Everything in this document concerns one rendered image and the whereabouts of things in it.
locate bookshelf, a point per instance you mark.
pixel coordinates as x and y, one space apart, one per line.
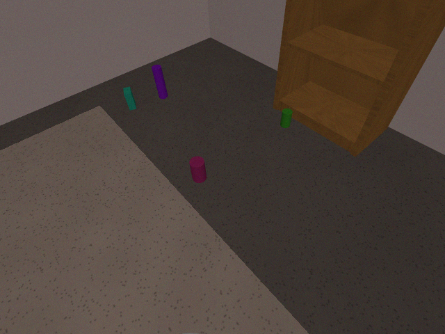
345 66

